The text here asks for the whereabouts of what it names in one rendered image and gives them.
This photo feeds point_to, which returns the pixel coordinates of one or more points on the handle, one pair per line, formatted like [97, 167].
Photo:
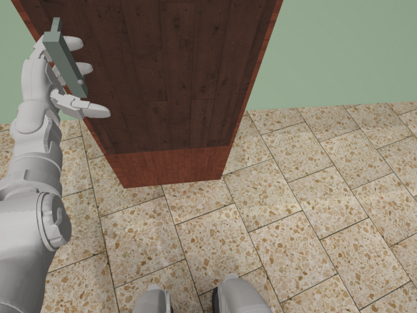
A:
[59, 52]

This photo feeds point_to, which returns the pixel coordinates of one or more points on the robot left shin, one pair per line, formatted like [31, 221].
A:
[154, 287]

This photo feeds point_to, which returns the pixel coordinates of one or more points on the cupboard door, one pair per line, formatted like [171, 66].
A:
[173, 73]

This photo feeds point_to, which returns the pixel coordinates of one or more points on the left robot upper arm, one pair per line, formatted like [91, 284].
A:
[32, 229]

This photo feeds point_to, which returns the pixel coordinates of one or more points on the left robot hand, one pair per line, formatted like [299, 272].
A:
[38, 82]

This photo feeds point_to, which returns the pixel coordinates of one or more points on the robot left forearm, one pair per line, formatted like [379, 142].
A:
[37, 159]

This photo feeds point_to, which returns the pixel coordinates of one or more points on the right robot thigh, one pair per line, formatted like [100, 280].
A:
[236, 295]

